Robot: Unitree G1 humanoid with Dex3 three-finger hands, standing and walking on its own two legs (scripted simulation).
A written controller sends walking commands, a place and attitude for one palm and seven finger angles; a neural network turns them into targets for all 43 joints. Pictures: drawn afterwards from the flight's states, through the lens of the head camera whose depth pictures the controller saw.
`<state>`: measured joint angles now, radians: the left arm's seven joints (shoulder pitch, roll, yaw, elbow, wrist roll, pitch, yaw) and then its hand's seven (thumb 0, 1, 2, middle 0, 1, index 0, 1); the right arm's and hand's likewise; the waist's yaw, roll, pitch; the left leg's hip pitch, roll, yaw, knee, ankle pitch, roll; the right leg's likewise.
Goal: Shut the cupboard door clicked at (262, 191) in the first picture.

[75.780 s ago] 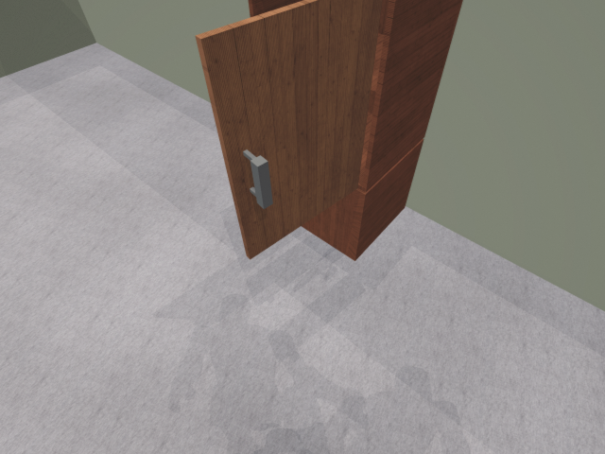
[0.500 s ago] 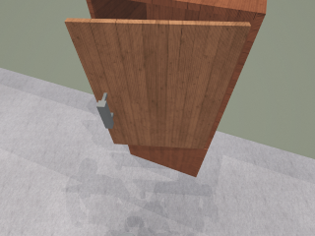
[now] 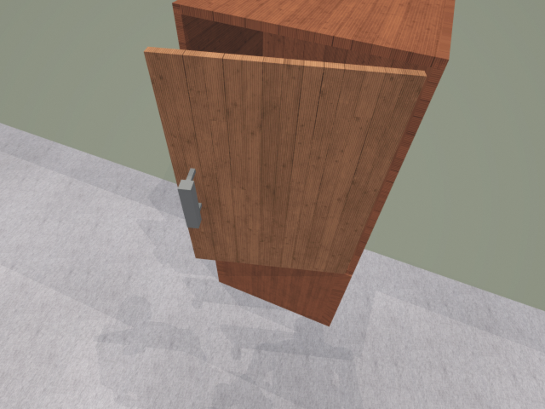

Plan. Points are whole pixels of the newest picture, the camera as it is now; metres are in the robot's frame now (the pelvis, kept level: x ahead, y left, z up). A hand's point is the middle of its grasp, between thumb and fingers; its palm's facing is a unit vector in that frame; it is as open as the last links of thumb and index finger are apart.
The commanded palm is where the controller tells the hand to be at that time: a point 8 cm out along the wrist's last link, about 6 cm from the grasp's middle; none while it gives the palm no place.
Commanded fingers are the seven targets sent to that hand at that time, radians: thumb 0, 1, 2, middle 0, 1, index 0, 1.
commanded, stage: come to a stop and stand still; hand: left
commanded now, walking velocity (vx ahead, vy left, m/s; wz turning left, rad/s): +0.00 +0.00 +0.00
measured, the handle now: (193, 197) +0.52 +0.21 -0.06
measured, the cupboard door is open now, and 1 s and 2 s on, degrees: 17 17 17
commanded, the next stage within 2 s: look again from close up in 0.76 s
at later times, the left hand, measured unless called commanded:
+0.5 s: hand out of the picture -0.02 +0.17 -0.18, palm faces +0.03 -0.99 -0.12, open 7.4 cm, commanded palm none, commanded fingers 0.00 0.90 0.90 -0.20 -0.30 -0.20 -0.30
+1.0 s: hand out of the picture +0.02 +0.19 -0.18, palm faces +0.00 -0.98 -0.20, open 7.4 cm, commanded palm none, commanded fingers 0.00 0.90 0.90 -0.20 -0.30 -0.20 -0.30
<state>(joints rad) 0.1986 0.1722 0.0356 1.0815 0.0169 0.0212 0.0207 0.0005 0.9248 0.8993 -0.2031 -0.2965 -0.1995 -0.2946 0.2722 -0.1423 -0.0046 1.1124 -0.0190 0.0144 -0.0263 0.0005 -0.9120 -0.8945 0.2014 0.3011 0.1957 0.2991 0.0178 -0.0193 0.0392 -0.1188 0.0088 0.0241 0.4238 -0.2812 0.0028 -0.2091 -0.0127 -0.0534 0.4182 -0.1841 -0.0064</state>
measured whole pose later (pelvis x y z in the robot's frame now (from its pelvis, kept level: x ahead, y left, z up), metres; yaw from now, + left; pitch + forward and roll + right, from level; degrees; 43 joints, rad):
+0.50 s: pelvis +0.01 +0.02 +0.00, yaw -1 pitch -2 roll +0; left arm 0.31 0.11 0.01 1.17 0.02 0.01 0.03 0.00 0.91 0.90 -0.20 -0.30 -0.20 -0.29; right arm 0.32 -0.11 0.00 1.14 -0.01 -0.02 -0.05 0.00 -0.91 -0.89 0.20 0.30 0.20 0.30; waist 0.01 -0.02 0.04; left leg -0.07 -0.02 0.06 0.38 -0.28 0.03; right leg -0.18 -0.03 -0.02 0.40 -0.18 0.02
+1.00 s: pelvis +0.02 +0.02 -0.01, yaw -1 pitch -1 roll +0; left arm 0.28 0.13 -0.01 1.13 0.02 -0.02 0.04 0.01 0.92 0.90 -0.20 -0.30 -0.20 -0.29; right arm 0.32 -0.14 0.01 1.07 -0.02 -0.03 -0.04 0.00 -0.91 -0.89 0.20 0.30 0.20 0.30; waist 0.00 0.03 0.03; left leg -0.12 -0.01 0.05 0.49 -0.35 0.03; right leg -0.23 -0.04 -0.02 0.51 -0.25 0.02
